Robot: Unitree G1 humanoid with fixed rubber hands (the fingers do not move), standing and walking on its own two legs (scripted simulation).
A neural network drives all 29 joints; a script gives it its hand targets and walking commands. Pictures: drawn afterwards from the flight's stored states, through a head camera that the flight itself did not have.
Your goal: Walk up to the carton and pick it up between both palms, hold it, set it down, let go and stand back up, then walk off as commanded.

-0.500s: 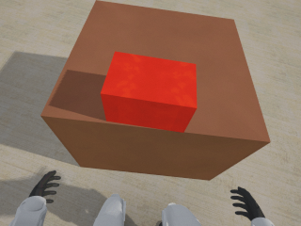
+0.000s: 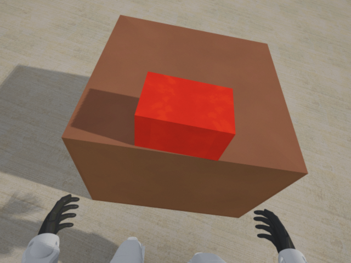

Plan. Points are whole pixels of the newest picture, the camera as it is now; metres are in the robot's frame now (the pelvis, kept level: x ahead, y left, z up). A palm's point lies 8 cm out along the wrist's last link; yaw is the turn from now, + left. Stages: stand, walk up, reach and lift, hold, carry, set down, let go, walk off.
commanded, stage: reach and lift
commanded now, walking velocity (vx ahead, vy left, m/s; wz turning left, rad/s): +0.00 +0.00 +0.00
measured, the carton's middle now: (183, 117) +0.53 -0.04 -0.06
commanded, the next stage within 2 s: none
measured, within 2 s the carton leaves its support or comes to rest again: neither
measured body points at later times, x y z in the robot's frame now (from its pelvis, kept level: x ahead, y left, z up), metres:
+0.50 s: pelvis +0.00 -0.01 +0.01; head +0.03 +0.03 +0.45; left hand +0.22 +0.25 -0.05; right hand +0.22 -0.25 -0.03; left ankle +0.09 +0.09 -0.71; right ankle +0.03 -0.17 -0.71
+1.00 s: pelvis +0.02 -0.02 +0.01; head +0.05 +0.00 +0.45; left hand +0.27 +0.24 -0.02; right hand +0.25 -0.24 -0.02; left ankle +0.09 +0.09 -0.71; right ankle +0.03 -0.17 -0.71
